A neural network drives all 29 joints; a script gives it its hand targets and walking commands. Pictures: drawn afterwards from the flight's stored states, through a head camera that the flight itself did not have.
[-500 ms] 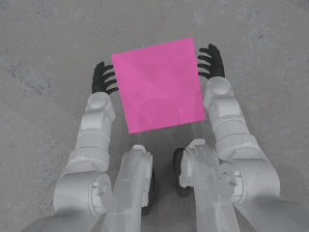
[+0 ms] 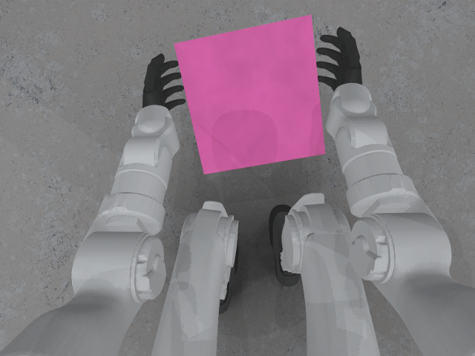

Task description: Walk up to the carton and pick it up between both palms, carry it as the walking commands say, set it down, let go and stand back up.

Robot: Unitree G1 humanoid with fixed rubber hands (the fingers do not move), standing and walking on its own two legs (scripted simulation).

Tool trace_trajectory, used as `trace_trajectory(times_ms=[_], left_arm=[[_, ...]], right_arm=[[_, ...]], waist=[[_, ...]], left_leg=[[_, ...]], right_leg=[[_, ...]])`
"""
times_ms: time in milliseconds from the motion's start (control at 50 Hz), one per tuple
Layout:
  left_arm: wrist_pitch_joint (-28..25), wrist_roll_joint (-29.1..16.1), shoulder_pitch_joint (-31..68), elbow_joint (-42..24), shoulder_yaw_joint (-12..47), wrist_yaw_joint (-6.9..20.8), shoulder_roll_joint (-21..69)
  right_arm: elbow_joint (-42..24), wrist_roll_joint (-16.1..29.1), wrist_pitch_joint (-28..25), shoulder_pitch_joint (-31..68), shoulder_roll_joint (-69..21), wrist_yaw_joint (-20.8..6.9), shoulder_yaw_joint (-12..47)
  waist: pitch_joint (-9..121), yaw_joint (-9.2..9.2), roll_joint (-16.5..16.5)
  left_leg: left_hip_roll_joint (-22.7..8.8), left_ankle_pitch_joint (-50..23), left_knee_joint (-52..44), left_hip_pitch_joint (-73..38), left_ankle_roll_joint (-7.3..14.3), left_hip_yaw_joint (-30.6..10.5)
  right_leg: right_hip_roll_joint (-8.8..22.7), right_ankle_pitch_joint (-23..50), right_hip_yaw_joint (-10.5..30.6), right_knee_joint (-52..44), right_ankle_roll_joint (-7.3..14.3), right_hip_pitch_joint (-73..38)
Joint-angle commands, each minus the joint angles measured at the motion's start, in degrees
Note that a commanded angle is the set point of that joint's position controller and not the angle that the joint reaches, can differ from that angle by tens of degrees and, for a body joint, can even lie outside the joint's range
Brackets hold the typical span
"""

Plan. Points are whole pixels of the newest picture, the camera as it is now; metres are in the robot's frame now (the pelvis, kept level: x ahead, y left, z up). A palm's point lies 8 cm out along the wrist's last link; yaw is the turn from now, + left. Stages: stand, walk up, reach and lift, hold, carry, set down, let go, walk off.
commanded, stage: set down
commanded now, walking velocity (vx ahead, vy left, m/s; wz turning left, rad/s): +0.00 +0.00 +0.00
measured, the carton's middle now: (252, 99) +0.51 -0.02 -0.23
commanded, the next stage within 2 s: none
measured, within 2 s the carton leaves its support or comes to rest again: neither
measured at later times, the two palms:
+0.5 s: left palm (171, 111) +0.49 +0.14 -0.21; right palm (332, 87) +0.51 -0.16 -0.20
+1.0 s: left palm (174, 105) +0.50 +0.13 -0.22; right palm (335, 84) +0.52 -0.17 -0.21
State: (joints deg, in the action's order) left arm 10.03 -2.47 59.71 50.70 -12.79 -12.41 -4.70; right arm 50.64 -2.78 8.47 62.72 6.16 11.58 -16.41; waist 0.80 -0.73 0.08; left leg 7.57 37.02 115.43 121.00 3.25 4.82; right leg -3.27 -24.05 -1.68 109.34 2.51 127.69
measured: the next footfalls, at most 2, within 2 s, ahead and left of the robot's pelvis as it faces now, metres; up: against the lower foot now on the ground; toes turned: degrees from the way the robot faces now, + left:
none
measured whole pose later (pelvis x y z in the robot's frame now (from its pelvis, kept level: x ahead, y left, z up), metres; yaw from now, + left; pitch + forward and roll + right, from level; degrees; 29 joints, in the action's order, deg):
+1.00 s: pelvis -0.01 +0.00 -0.07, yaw +1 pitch +37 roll +1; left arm 6.6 -4.0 76.2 62.7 -11.1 -7.7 -8.8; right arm 68.4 5.9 4.0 79.2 17.0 8.7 -11.7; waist -13.1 -0.8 -0.9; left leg 7.7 37.4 128.4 128.4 3.5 6.0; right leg -1.5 -23.5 -3.5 121.2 3.5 135.0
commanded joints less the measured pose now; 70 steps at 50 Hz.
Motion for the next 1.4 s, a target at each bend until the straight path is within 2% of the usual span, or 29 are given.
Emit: trace_trajectory(times_ms=[0, 60, 120, 160, 180, 220, 340, 400, 500, 640, 720, 820, 940, 1200, 1280, 1300, 1360, 1380], left_arm=[[-5.0, -5.0, 41.3, -14.7, 23.2, 15.6, 46.7], [-5.4, -5.7, 42.3, -14.0, 23.1, 15.4, 45.3], [-6.0, -6.2, 43.6, -14.0, 22.6, 15.2, 43.4], [-6.4, -7.0, 44.6, -13.9, 22.9, 15.1, 41.9], [-6.4, -7.0, 44.8, -13.2, 22.6, 15.0, 41.2], [-7.1, -7.8, 47.3, -14.2, 22.5, 14.9, 39.3], [-7.3, -9.2, 50.8, -10.8, 21.8, 14.9, 36.6], [-7.7, -9.9, 54.0, -11.7, 21.8, 14.8, 35.5], [-7.8, -9.1, 55.4, -8.8, 20.6, 15.1, 34.8], [-7.2, -8.0, 53.4, -7.8, 21.1, 15.3, 38.0], [-6.8, -7.3, 52.1, -5.8, 21.0, 15.9, 40.3], [-6.3, -5.4, 51.0, -2.3, 18.2, 16.5, 39.7], [-5.7, -2.3, 48.2, 1.2, 14.8, 17.1, 37.7], [-5.3, 0.9, 41.9, 1.8, 12.6, 18.7, 35.8], [-5.1, 1.5, 40.9, 2.3, 11.8, 19.0, 34.9], [-4.9, 1.7, 41.0, 2.5, 11.8, 19.0, 34.4], [-4.8, 2.5, 40.6, 3.1, 11.0, 19.1, 33.5], [-4.8, 2.7, 40.2, 3.3, 10.6, 19.0, 33.0]], right_arm=[[-4.2, 4.3, -1.7, 30.3, -50.7, -13.3, 23.2], [-4.8, 5.1, -2.2, 32.2, -49.3, -12.8, 24.1], [-4.8, 6.3, -2.8, 33.6, -48.4, -12.3, 24.5], [-4.0, 6.8, -3.0, 34.3, -47.4, -11.9, 24.8], [-3.7, 7.1, -3.2, 34.9, -46.9, -11.8, 24.7], [-2.5, 7.6, -3.5, 35.3, -46.2, -11.4, 24.6], [-0.2, 8.7, -4.7, 40.0, -41.6, -10.9, 23.5], [1.0, 9.6, -5.3, 41.5, -41.1, -10.9, 22.4], [5.4, 10.6, -5.4, 43.1, -40.9, -12.2, 21.0], [4.0, 14.1, -6.1, 45.1, -42.3, -13.8, 22.3], [6.6, 13.1, -6.3, 43.6, -41.2, -14.3, 20.4], [9.0, 10.6, -6.1, 43.1, -39.2, -15.2, 17.8], [10.5, 9.6, -5.3, 43.0, -38.8, -16.2, 16.8], [12.0, 9.4, -5.2, 38.5, -40.0, -16.5, 16.8], [12.6, 8.9, -5.2, 37.8, -38.7, -16.3, 16.6], [13.7, 8.8, -5.1, 36.9, -38.3, -16.2, 16.1], [14.6, 8.0, -5.0, 36.6, -37.0, -16.3, 15.2], [14.8, 8.0, -5.0, 36.8, -36.7, -16.3, 15.4]], waist=[[64.3, -0.57, -2.9], [64.6, -0.69, -3.4], [63.9, -1.58, -3.2], [63.7, -1.08, -3.7], [62.9, -1.64, -3.5], [62.5, -1.47, -4.1], [58.8, -0.98, -3.2], [58.6, -0.65, -2.6], [54.4, -1.66, -1.8], [55.9, -3.05, 0.1], [50.8, -1.16, 1.5], [44.0, -0.47, 1.0], [40.9, -2.21, -0.3], [38.7, -4.19, -0.5], [37.0, -4.05, -0.6], [37.1, -4.05, 0.6], [35.2, -3.63, 0.6], [34.7, -3.99, -0.2]], left_leg=[[1.7, -20.9, -10.9, -17.9, -3.1, -6.8], [1.7, -20.9, -9.4, -16.8, -2.8, -6.8], [1.6, -20.5, -8.0, -15.0, -2.7, -6.4], [1.4, -19.9, -7.1, -14.4, -2.5, -6.4], [1.4, -19.4, -6.8, -13.7, -2.5, -6.1], [1.2, -18.7, -6.0, -12.6, -2.5, -5.9], [0.6, -15.6, -4.2, -10.2, -2.3, -5.8], [0.5, -15.8, -3.7, -10.5, -2.1, -5.8], [-0.1, -15.0, -2.8, -9.4, -1.9, -6.0], [-0.4, -19.3, -1.9, -12.7, -1.7, -6.5], [-0.2, -19.2, -2.1, -12.0, -2.0, -7.4], [-0.4, -16.4, -2.7, -9.7, -1.7, -8.4], [-0.6, -14.4, -2.6, -7.0, -1.1, -8.2], [-1.0, -16.2, -0.3, -0.6, -0.9, -7.8], [-1.1, -14.8, -0.2, 1.2, -0.9, -7.7], [-1.2, -14.2, -0.1, 0.9, -1.0, -7.6], [-1.2, -13.0, -0.3, 1.6, -0.9, -7.8], [-1.2, -12.6, -0.1, 1.8, -0.8, -7.8]], right_leg=[[-4.2, 17.3, 4.5, -0.2, -0.9, -49.1], [-4.2, 18.2, 4.6, 1.5, -1.1, -49.6], [-4.1, 19.0, 5.3, 2.5, -1.0, -50.3], [-4.0, 18.9, 5.3, 3.4, -0.9, -50.5], [-3.9, 18.7, 5.4, 3.6, -0.9, -50.6], [-3.8, 18.6, 5.5, 4.3, -0.9, -50.8], [-3.1, 15.8, 5.6, 6.1, -0.4, -49.3], [-2.9, 16.0, 5.4, 7.3, -0.1, -48.1], [-2.6, 14.8, 5.2, 8.9, 0.0, -43.0], [-2.6, 17.5, 4.8, 10.8, 0.3, -39.8], [-2.4, 15.7, 4.2, 11.0, 0.5, -34.4], [-2.1, 11.5, 4.0, 10.9, 0.8, -29.2], [-2.1, 10.0, 4.8, 10.9, 0.7, -28.9], [-3.1, 15.6, 7.2, 11.5, 0.6, -32.9], [-3.1, 14.6, 7.6, 11.3, 0.6, -33.0], [-3.1, 14.3, 8.0, 11.3, 0.8, -33.4], [-3.0, 12.7, 7.9, 11.1, 0.8, -31.9], [-3.0, 12.2, 8.0, 11.0, 0.7, -31.8]])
